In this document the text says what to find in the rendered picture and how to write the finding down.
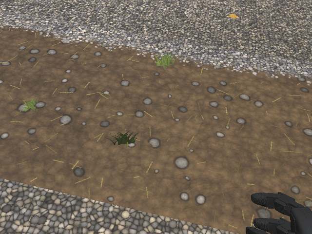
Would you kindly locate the robot right hand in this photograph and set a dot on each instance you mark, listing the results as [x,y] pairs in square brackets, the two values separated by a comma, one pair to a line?
[300,216]

